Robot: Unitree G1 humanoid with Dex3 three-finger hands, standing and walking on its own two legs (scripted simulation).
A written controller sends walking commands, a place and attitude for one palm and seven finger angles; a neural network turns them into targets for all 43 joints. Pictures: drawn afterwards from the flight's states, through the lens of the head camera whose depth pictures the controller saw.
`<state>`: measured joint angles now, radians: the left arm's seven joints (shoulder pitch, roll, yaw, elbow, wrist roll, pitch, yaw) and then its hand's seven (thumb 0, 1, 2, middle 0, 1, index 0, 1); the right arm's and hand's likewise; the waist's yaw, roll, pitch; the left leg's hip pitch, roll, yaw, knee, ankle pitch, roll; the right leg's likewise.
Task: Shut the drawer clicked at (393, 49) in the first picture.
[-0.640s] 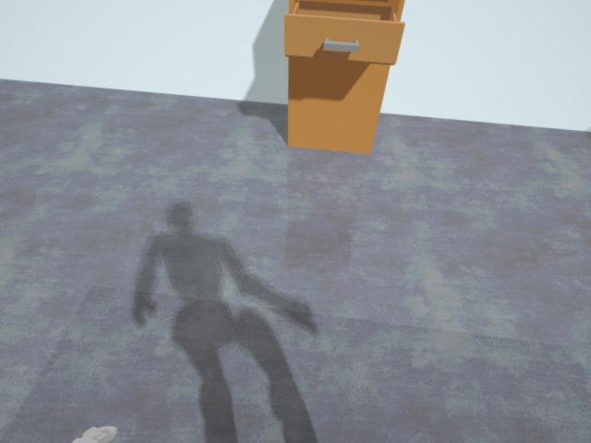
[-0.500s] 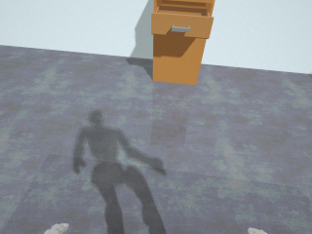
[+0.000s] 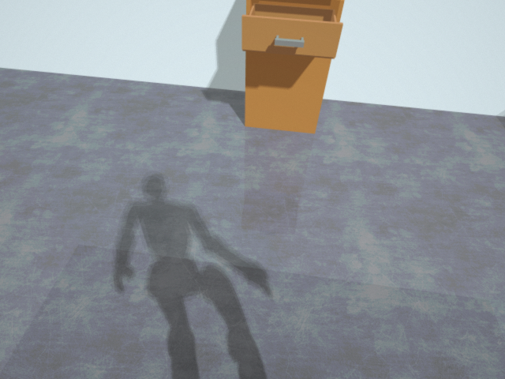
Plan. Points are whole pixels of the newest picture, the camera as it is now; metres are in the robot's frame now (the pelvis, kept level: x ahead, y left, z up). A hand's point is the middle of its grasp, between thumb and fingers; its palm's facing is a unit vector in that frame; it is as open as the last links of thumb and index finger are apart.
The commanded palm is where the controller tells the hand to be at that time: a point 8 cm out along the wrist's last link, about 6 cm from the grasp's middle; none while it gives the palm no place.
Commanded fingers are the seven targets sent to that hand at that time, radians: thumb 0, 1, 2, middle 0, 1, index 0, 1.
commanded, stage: stand and wait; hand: left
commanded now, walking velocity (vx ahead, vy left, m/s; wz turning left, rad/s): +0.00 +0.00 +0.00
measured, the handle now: (289, 40) +1.41 -0.08 -0.06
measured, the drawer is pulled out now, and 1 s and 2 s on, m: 0.30 0.30 0.30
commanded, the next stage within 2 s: look at it before walking up in 0.18 s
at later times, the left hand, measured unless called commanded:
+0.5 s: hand out of the picture +0.07 +0.24 -0.15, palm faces -0.03 -0.94 -0.33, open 7.4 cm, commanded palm none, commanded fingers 0.00 0.90 0.90 -0.20 -0.30 -0.20 -0.30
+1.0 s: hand out of the picture +0.06 +0.23 -0.16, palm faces -0.03 -0.94 -0.33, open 7.4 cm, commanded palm none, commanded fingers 0.00 0.90 0.90 -0.20 -0.30 -0.20 -0.30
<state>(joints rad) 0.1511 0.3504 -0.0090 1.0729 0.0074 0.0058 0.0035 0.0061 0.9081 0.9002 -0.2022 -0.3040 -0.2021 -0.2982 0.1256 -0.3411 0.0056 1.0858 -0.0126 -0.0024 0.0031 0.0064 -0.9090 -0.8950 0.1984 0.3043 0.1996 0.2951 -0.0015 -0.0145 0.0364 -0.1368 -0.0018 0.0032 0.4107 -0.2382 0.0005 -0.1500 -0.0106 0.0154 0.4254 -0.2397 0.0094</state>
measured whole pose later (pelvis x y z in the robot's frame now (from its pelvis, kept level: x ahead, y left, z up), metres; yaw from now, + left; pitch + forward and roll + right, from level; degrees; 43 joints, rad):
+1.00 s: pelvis +0.00 -0.01 +0.00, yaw -1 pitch -2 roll +0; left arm 0.17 0.33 -0.01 1.09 0.01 0.01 0.01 0.00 0.91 0.90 -0.20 -0.30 -0.20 -0.30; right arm 0.13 -0.32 0.01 1.11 -0.02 0.00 0.00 0.00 -0.91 -0.90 0.20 0.30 0.20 0.29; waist 0.01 -0.01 0.02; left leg -0.14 0.01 0.01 0.39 -0.23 -0.01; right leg -0.16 0.00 0.02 0.41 -0.23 0.00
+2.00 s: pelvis +0.36 -0.03 +0.00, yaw -20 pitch -1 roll +1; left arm 0.16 0.19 0.07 0.96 0.03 0.00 -0.03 0.00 0.92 0.90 -0.19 -0.30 -0.19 -0.30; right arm 0.36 -0.19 -0.06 1.08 -0.03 -0.06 0.00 -0.01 -0.94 -0.90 0.19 0.30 0.20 0.29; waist -0.03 -0.02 0.03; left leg -0.08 0.05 0.27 0.39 -0.30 0.01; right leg -0.51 -0.12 -0.07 0.76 -0.21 0.00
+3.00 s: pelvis +0.76 -0.24 -0.03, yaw -32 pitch -2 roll +0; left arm 0.10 0.19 0.06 0.98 0.02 -0.06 -0.01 0.00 0.92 0.90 -0.20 -0.30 -0.20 -0.30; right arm 0.40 -0.13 -0.04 1.13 -0.01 -0.01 -0.01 0.01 -0.91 -0.90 0.20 0.30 0.20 0.29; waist -0.05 0.02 0.12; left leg -0.22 0.13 0.12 1.14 -0.52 -0.02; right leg -0.43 -0.04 -0.17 0.70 -0.22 -0.08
